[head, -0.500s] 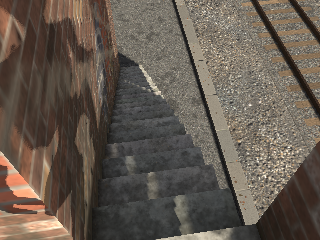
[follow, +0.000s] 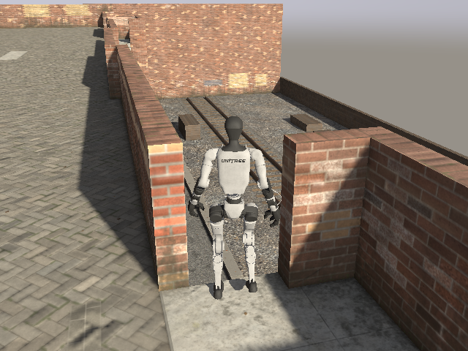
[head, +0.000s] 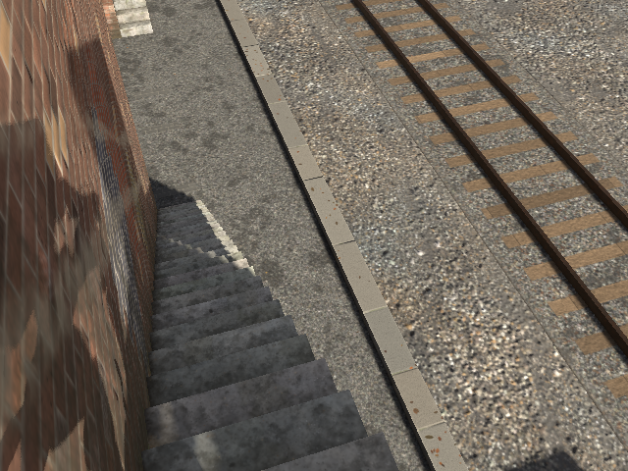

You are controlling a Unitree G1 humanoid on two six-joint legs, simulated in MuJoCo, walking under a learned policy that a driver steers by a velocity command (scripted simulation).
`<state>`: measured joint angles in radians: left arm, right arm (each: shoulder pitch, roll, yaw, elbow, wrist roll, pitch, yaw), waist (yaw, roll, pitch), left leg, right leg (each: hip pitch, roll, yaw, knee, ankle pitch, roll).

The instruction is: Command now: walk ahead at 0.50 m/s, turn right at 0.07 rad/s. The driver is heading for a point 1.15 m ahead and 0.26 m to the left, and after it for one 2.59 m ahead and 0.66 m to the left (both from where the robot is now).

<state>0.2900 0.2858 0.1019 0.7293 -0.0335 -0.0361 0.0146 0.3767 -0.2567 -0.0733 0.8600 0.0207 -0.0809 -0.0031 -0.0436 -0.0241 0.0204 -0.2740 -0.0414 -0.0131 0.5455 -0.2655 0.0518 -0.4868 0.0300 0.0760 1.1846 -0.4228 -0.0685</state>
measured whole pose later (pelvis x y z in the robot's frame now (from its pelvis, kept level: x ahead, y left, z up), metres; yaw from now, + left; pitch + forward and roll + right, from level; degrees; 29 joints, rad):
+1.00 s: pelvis +0.46 -0.07 -0.32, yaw +13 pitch +0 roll -3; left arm 0.17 0.15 0.02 0.79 0.01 -0.12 0.00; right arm 0.44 -0.18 -0.06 0.84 0.07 0.00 -0.05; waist -0.02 0.03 -0.03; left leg -0.38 -0.10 -0.15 1.44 -0.87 0.07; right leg -0.55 0.01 0.04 0.83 0.66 -0.05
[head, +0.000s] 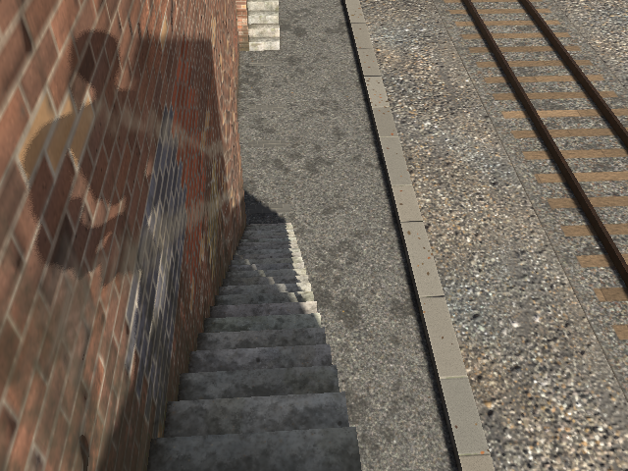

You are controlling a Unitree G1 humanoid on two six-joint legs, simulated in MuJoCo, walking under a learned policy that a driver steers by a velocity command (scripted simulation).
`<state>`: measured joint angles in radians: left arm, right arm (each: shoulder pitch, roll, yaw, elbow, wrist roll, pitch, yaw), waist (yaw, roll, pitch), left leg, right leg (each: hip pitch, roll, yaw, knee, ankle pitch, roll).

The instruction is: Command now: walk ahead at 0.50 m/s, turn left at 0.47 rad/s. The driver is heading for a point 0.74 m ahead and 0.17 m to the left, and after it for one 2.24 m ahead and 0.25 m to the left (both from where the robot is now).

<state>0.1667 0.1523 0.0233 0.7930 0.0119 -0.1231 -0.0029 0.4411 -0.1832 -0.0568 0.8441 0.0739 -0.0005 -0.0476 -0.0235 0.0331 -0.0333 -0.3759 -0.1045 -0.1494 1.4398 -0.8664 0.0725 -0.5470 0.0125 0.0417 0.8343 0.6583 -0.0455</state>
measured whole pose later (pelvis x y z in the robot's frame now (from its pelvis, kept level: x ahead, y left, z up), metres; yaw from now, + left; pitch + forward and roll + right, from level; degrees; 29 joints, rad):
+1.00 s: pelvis +0.38 +0.14 -0.28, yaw +19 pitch +0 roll +1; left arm 0.31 0.26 0.06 0.91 -0.05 0.01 0.05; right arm 0.40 -0.18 -0.02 1.13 0.04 -0.03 -0.03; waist -0.02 -0.10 -0.02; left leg -0.25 -0.07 0.03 0.64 -0.38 0.08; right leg -0.64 0.06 0.26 1.47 -0.32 0.02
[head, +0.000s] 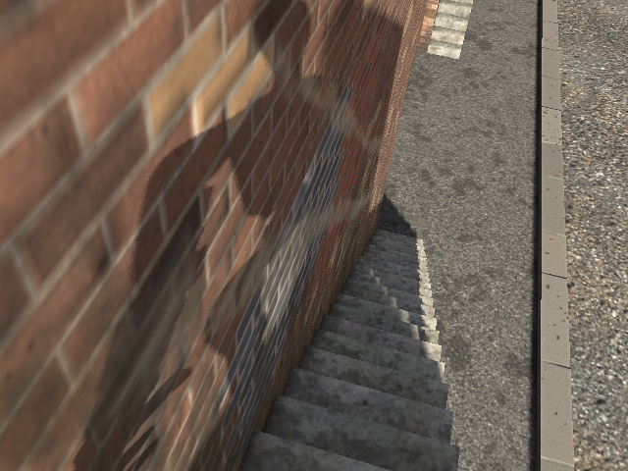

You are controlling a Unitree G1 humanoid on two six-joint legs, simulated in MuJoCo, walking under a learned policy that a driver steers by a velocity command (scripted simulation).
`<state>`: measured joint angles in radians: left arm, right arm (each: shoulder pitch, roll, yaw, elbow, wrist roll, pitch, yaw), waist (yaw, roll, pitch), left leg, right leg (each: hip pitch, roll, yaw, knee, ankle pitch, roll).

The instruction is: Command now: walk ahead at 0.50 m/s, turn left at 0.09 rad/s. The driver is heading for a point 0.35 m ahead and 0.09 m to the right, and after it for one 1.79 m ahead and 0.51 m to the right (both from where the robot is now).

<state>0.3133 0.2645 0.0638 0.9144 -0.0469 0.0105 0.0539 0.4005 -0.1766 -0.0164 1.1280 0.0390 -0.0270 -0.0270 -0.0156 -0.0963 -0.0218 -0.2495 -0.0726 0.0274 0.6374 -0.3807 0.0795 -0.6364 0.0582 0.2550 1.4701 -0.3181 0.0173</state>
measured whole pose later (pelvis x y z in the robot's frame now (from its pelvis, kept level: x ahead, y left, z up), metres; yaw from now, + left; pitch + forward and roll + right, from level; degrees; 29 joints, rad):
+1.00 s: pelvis +0.49 -0.13 -0.40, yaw +1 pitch -3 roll -2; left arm 0.13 0.29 0.10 0.78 -0.03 0.05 0.03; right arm 0.49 -0.19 -0.04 1.17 0.03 -0.07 -0.10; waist -0.10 -0.06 0.01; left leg -0.28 0.13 -0.05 0.79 -0.46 -0.04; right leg -0.58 0.04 0.22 1.16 0.02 0.13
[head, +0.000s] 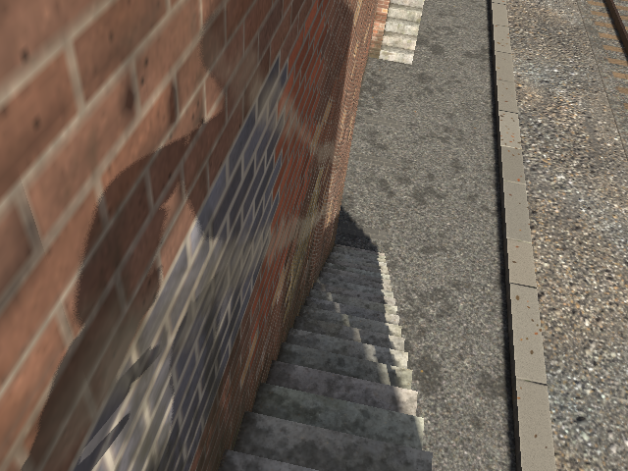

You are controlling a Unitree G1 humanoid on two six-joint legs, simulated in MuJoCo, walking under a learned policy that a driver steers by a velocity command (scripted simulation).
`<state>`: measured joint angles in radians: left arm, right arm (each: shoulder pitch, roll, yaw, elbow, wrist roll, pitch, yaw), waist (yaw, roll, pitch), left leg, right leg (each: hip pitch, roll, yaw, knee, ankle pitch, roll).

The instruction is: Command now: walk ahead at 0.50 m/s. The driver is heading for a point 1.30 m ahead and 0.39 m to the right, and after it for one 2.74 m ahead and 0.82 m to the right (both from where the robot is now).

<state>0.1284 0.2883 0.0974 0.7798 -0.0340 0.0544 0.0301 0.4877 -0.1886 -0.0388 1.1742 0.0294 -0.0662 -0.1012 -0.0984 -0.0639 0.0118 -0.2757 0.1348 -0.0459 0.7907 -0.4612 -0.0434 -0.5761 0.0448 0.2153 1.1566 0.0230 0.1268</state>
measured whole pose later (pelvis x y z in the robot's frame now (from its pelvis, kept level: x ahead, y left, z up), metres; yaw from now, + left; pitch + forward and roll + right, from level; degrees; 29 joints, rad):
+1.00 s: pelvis +0.50 -0.18 -0.41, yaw +0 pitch +0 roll +1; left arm 0.11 0.26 0.06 0.74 -0.02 0.03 0.01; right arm 0.49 -0.18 -0.01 1.15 0.03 -0.09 -0.09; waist -0.08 -0.08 0.03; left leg -0.25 0.05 0.02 0.84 -0.59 -0.01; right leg -0.66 0.01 0.22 1.01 0.20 0.09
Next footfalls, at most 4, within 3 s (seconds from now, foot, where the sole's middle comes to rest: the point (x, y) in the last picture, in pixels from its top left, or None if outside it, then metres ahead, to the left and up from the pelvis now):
0.22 right None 0.15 -0.27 -0.94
0.74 left None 0.46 -0.03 -1.13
1.16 right None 0.63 -0.38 -1.33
1.58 left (282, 452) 0.97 -0.10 -1.53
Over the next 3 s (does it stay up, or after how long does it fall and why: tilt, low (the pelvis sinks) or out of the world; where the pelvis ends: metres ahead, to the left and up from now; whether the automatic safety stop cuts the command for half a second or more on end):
stays up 1.32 -0.40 -1.14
